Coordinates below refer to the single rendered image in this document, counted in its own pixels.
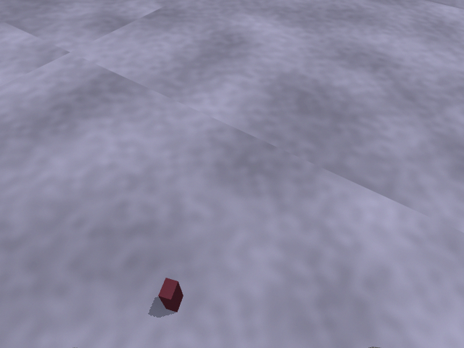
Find carton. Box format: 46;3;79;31
158;278;183;312

